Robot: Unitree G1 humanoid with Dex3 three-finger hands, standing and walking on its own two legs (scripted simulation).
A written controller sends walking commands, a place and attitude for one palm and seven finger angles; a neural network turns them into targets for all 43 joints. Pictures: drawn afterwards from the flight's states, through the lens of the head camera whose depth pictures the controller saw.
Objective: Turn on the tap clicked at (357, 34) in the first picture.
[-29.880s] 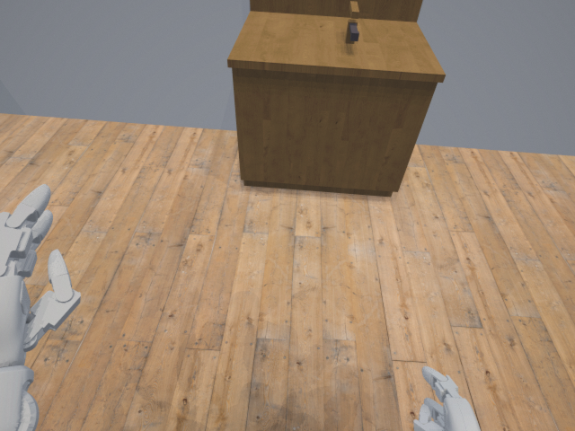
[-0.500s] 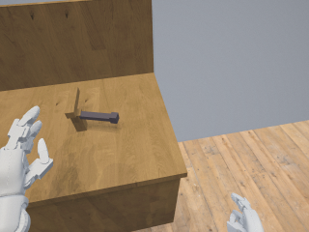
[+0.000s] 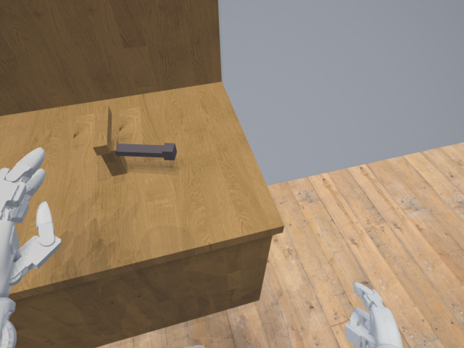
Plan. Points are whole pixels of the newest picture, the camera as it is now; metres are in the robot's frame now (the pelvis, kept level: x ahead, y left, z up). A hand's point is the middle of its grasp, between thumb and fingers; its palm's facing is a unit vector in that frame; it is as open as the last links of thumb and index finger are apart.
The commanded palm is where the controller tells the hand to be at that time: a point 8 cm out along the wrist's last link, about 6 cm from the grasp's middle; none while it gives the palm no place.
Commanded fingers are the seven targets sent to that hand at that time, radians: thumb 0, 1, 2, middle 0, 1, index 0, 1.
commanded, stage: step back with the hand held close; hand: left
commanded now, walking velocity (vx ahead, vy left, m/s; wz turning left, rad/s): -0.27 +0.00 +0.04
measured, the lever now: (169, 151) +0.51 +0.19 +0.02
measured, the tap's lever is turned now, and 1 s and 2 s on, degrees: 71 71 71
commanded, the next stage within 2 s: stop stepping back and stand still in 0.74 s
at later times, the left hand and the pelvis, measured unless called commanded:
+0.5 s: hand (15, 306) +0.13 +0.24 +0.17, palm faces +0.38 -0.83 -0.41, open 7.4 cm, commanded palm +0.08 +0.28 +0.18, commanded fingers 0.00 0.90 0.90 -0.20 -0.30 -0.20 -0.30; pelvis -0.08 +0.00 -0.01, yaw +1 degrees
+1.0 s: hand out of the picture +0.01 +0.23 +0.19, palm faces +0.43 -0.82 -0.38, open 7.4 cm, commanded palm -0.04 +0.27 +0.18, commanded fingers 0.00 0.90 0.90 -0.20 -0.30 -0.20 -0.30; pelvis -0.20 -0.01 -0.01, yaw +1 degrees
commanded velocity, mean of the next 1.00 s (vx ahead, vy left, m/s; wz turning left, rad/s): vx -0.24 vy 0.00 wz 0.00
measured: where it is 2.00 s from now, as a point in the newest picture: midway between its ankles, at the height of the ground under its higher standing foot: outside the picture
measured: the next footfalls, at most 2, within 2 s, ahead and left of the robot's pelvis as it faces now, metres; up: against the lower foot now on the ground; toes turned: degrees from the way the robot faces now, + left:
left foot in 0.76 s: -0.02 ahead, +0.12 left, +0.00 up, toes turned +4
right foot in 1.02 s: -0.21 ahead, -0.14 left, +0.00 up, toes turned +4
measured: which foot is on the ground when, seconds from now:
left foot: down 0.00-0.62, up 0.64-0.74, down 0.76-1.00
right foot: down 0.00-0.76, up 0.78-1.00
